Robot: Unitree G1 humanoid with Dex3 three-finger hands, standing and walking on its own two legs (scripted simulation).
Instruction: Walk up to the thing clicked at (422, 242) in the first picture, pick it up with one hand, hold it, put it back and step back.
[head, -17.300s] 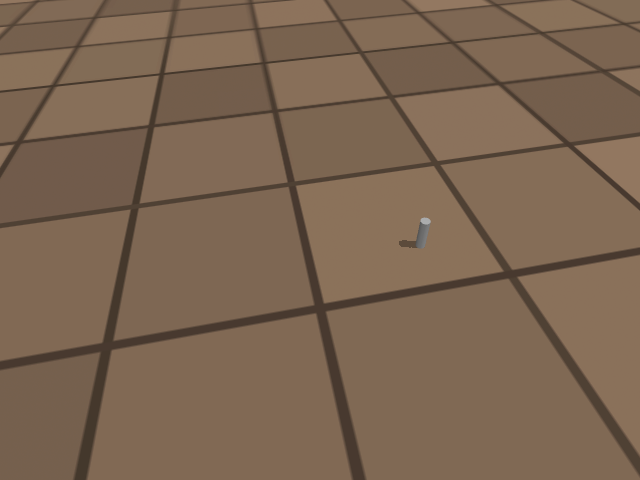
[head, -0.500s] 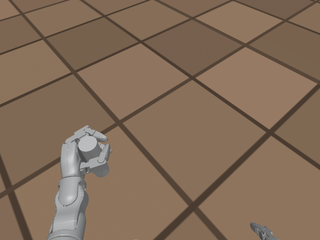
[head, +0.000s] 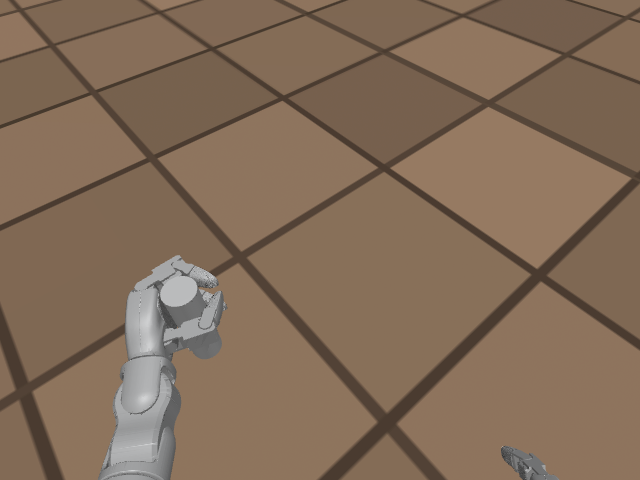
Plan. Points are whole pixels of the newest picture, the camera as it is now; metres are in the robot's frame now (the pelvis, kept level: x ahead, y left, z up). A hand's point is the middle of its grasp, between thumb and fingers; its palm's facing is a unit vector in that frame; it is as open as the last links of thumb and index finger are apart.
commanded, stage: hold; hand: left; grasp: from the side
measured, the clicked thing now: (194, 321) +0.34 +0.18 +0.02
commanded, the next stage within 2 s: none
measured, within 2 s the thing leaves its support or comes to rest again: neither
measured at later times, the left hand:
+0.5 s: hand (198, 306) +0.33 +0.17 +0.06, palm faces +0.15 -0.99 -0.02, open 5.2 cm
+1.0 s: hand (198, 307) +0.33 +0.17 +0.06, palm faces +0.15 -0.99 -0.03, open 5.2 cm
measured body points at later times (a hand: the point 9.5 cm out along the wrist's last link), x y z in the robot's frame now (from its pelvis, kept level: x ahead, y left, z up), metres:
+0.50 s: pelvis +0.00 +0.00 +0.01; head +0.04 +0.00 +0.46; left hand +0.32 +0.22 +0.07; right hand +0.13 -0.24 -0.10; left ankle +0.01 +0.14 -0.70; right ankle +0.00 -0.12 -0.70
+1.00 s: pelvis +0.00 +0.00 +0.01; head +0.04 +0.00 +0.46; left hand +0.32 +0.22 +0.07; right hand +0.13 -0.24 -0.10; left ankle +0.01 +0.14 -0.70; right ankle +0.00 -0.12 -0.70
